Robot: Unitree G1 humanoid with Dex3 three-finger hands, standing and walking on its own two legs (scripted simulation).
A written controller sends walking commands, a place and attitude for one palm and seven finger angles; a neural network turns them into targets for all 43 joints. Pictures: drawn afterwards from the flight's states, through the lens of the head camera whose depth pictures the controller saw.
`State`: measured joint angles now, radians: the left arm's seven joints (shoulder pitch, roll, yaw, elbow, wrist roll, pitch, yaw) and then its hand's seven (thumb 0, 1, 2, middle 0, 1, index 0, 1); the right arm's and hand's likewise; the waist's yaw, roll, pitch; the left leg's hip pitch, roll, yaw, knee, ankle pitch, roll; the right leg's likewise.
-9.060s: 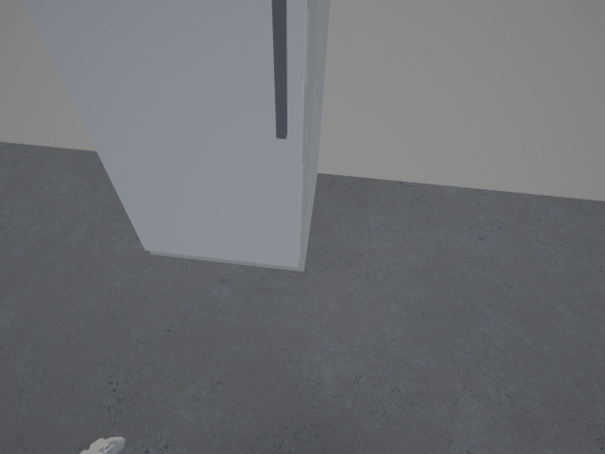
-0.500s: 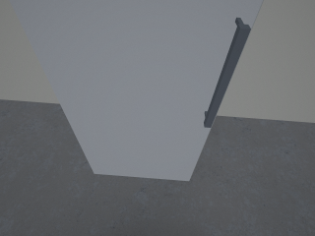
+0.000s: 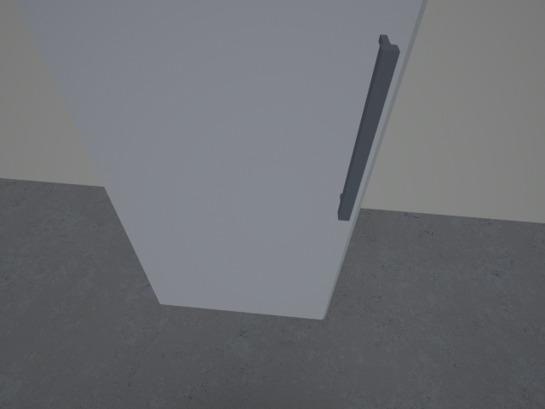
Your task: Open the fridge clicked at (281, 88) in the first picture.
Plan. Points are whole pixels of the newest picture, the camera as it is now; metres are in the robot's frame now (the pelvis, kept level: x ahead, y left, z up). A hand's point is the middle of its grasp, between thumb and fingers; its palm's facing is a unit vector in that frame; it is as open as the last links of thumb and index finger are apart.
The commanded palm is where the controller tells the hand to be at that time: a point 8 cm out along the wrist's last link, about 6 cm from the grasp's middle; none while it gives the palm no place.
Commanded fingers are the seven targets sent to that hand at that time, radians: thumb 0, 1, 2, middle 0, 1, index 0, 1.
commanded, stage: come to a stop and stand still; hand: right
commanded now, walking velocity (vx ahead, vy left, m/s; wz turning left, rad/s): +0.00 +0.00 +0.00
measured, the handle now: (360, 142) +0.53 -0.13 +0.13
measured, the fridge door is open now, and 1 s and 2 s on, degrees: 0 0 0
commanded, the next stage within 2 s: look again from close up in 0.70 s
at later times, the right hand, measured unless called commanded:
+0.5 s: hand out of the picture +0.01 -0.13 -0.17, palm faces +0.02 +0.98 -0.20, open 7.4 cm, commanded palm none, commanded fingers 0.00 -0.90 -0.90 0.20 0.30 0.20 0.30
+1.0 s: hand out of the picture -0.02 -0.11 -0.17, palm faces +0.05 +0.98 -0.18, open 7.4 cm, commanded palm none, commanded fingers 0.00 -0.90 -0.90 0.20 0.30 0.20 0.30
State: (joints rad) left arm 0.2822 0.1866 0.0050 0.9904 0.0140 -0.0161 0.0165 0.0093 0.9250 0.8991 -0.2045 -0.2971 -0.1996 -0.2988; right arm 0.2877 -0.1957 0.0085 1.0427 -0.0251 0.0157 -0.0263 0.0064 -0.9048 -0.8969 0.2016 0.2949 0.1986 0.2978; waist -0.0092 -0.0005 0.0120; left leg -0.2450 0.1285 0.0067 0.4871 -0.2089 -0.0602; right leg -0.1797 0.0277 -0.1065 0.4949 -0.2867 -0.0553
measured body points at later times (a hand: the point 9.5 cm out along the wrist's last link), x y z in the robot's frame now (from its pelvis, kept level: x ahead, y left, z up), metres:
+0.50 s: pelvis +0.00 +0.04 +0.00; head +0.00 +0.05 +0.45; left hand +0.01 +0.27 -0.16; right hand +0.00 -0.18 -0.15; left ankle +0.03 +0.18 -0.74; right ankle -0.01 -0.08 -0.74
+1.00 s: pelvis -0.01 +0.06 +0.00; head -0.01 +0.06 +0.45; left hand -0.02 +0.27 -0.16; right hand -0.02 -0.16 -0.16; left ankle +0.03 +0.18 -0.74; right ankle -0.01 -0.08 -0.74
